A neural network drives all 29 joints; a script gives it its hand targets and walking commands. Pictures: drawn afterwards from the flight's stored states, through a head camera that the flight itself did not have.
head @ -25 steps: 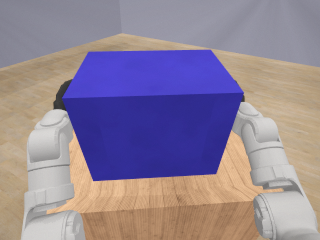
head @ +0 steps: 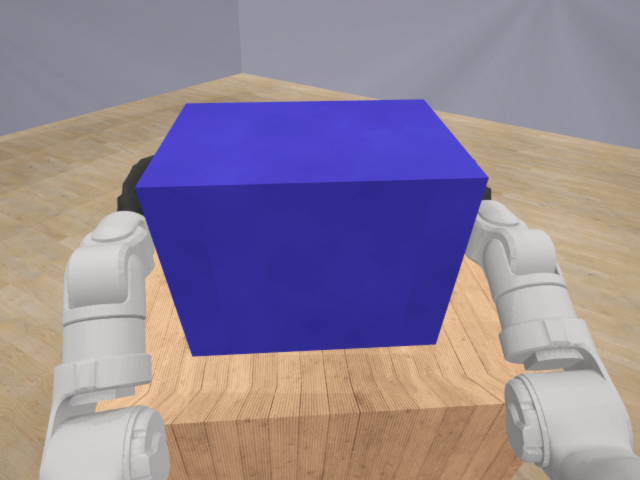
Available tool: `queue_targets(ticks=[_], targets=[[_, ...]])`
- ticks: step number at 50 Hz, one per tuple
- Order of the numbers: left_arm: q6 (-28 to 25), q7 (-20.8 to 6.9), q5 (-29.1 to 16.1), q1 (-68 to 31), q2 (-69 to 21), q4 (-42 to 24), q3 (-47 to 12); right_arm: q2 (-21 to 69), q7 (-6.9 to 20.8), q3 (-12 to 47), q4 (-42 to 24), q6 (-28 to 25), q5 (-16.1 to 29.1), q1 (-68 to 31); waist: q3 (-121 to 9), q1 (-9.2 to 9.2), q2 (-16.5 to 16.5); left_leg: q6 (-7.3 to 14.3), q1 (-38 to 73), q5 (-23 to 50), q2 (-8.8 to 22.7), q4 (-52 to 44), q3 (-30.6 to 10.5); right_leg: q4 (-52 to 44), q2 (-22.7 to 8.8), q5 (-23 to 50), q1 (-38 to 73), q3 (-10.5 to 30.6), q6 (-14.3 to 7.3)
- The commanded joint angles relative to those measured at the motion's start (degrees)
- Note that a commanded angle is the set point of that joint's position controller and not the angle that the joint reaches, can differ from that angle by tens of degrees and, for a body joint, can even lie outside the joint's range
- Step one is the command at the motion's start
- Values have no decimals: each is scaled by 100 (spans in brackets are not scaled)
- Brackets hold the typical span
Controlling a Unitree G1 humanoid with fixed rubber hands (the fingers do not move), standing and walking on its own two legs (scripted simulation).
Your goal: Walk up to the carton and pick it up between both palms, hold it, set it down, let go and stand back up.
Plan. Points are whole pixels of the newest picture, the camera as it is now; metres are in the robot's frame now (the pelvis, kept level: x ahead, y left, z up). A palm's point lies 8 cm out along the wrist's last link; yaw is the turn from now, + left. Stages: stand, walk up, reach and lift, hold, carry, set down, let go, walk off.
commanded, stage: hold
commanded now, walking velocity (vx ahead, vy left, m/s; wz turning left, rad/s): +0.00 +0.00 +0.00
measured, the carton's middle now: (311, 224) +0.38 -0.01 +0.21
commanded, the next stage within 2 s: none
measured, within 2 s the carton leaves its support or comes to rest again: neither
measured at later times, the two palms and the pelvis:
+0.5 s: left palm (134, 222) +0.36 +0.20 +0.23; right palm (466, 215) +0.37 -0.20 +0.23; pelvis +0.01 -0.01 +0.00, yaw +0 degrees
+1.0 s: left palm (139, 222) +0.35 +0.19 +0.24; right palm (474, 218) +0.36 -0.21 +0.24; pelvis +0.00 +0.00 +0.00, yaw +0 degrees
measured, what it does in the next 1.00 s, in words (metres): stands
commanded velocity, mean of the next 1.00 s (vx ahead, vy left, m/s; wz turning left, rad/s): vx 0.00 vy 0.00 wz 0.00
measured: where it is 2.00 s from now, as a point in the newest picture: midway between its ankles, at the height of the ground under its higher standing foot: outside the picture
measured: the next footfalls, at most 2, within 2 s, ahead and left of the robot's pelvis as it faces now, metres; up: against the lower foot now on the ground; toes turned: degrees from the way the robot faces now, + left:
none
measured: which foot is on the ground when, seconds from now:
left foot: down 0.00-1.00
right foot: down 0.00-1.00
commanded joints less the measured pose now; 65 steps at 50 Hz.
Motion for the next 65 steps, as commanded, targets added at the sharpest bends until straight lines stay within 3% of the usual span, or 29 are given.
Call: queue_targets(ticks=[1,7,8,9,10,11,13,15,18,19,22,23,25,27,33,36,38,40,41,43,45,46,47,48,49,53,57,60,65], targets=[[-376,-716,-994,-4829,-3202,-1140,-2686,3401,970,1753,-1930,-408,1119,-5169,-2072,-98,383,-85,1188,1046,-391,-137,164,-120,456,931,530,-45,-164],[-375,-792,-784,-4932,-2822,-937,-2283,3758,985,1904,-1757,-349,1169,-5323,-1735,138,-160,168,713,553,-536,-284,287,-158,412,645,731,-43,-66],[-439,-804,-938,-5189,-3026,-1544,-2664,3824,984,1915,-1984,-411,1273,-5293,-2254,-3,245,31,1081,991,-518,-191,234,-85,431,917,664,-106,-62],[-405,-742,-854,-5189,-3036,-1371,-2556,3762,1006,1945,-2003,-436,1271,-5433,-2217,145,234,56,1042,919,-503,-216,236,-71,443,883,711,-73,-99],[-385,-737,-991,-4726,-3095,-1488,-2746,3793,959,2156,-2492,-445,1371,-5272,-2355,29,105,60,1246,1286,-510,-121,219,-33,483,1337,819,-103,-33],[-434,-696,-1066,-4731,-3038,-1482,-2642,3872,947,2170,-2862,-479,1387,-5603,-2623,208,-59,142,1276,1483,-559,-65,224,-65,476,1427,835,-98,-9],[-468,-722,-1117,-4745,-3053,-1573,-2590,3929,870,2218,-2942,-449,1367,-5550,-2644,167,-320,216,1310,1574,-568,-13,254,-24,499,1672,880,-88,61],[-475,-716,-1099,-4779,-3068,-1823,-2731,3893,817,2300,-3056,-453,1472,-5393,-2850,166,-32,108,1509,1992,-584,90,265,13,506,1941,887,-105,51],[-385,-770,-987,-4870,-2719,-1378,-2458,3658,794,1913,-2321,-289,1215,-5127,-2013,0,-168,171,1125,875,-542,-194,277,-158,382,1018,539,-32,38],[-407,-822,-988,-4696,-2763,-1495,-2493,3872,769,2109,-2608,-341,1264,-5194,-2265,166,-343,235,1130,1115,-542,-136,343,-55,408,1269,714,-53,76],[-400,-811,-1120,-4746,-2725,-1925,-2635,3960,760,2247,-2893,-265,1355,-5052,-2505,75,-266,211,1153,1505,-605,-23,284,37,406,1933,1002,-18,93],[-390,-815,-1209,-4792,-2918,-1931,-2895,3885,734,2152,-2852,-257,1351,-5037,-2381,-180,33,52,1275,1679,-624,6,221,16,442,2008,811,-80,65],[-339,-831,-1227,-4620,-3005,-2034,-2999,3668,683,2044,-3198,-299,1396,-5130,-2672,-269,229,8,1420,1736,-519,57,193,-24,441,1807,850,-7,-5],[-278,-883,-955,-4150,-2758,-1653,-2624,3584,666,2086,-2819,-170,1317,-4799,-2165,-98,2,74,1350,1619,-488,-47,215,-43,427,1770,908,-13,13],[-197,-1030,-740,-4610,-2778,-1349,-2611,3433,748,1676,-2342,-115,1049,-4948,-1478,-205,210,-6,811,792,-471,-258,239,-149,382,850,844,-75,-146],[-253,-951,-1042,-4828,-3076,-1654,-2893,3387,876,1655,-2472,-167,1173,-5131,-2007,-267,593,-180,1109,1032,-414,-195,173,-120,401,935,695,-59,-188],[-324,-809,-1199,-4719,-3239,-2194,-3137,3561,916,1996,-3140,-330,1390,-5237,-2939,-143,575,-169,1487,1699,-438,-5,160,-1,478,1507,871,-143,-158],[-294,-728,-980,-4964,-3054,-1754,-2775,3486,907,1963,-2646,-280,1330,-5321,-2502,-8,502,-123,1386,1267,-456,-54,217,-74,471,1019,617,-118,-134],[-318,-696,-1054,-4792,-3070,-2087,-2885,3552,924,2087,-2855,-325,1361,-5181,-2722,56,467,-134,1582,1840,-415,37,183,24,501,1527,745,-127,-141],[-233,-724,-835,-4533,-2951,-1768,-2703,3467,926,1977,-2396,-237,1330,-4897,-2194,74,462,-113,1315,1222,-432,-110,198,-75,480,1073,670,-72,-141],[-211,-761,-802,-4464,-2994,-1137,-2623,3395,924,1780,-2349,-268,1097,-5255,-1623,68,81,-4,961,877,-420,-237,245,-155,466,745,506,-71,-128],[-258,-776,-986,-4676,-3039,-1621,-2923,3470,957,1798,-2536,-326,1137,-5097,-1974,-83,277,-55,1035,907,-421,-239,228,-100,457,884,578,-66,-153],[-207,-820,-903,-4329,-3134,-1216,-2819,3299,910,1714,-2460,-305,1150,-5065,-1702,-122,229,-68,963,908,-414,-212,196,-134,455,868,612,-50,-141],[-216,-807,-851,-4425,-3108,-937,-2609,3457,934,1818,-2339,-287,1055,-5189,-1566,32,-106,58,810,609,-409,-272,209,-148,440,641,565,-36,-124],[-302,-807,-1041,-4776,-3196,-1501,-2837,3544,951,1848,-2315,-318,1023,-5081,-1987,-56,-13,13,1097,841,-395,-244,221,-101,480,792,572,-83,-127],[-363,-773,-1026,-4842,-3186,-1508,-2786,3700,958,2005,-2546,-384,1237,-5424,-2297,5,234,-7,1137,1077,-427,-130,218,-54,473,1022,673,-107,-135],[-378,-803,-916,-4569,-2974,-1263,-2465,3880,878,2126,-2835,-355,1284,-5418,-2320,157,-272,203,1050,1285,-569,-68,290,-93,492,1328,847,-69,24],[-364,-814,-889,-4943,-2926,-1365,-2579,3754,902,1901,-2206,-286,1166,-5173,-2087,43,157,127,968,784,-489,-190,273,-101,426,951,591,-11,-94],[-407,-828,-1074,-4781,-2950,-1150,-2636,3728,811,2028,-2906,-360,1280,-5692,-2470,15,-95,189,1111,983,-545,-79,263,-98,422,1086,655,-64,14]])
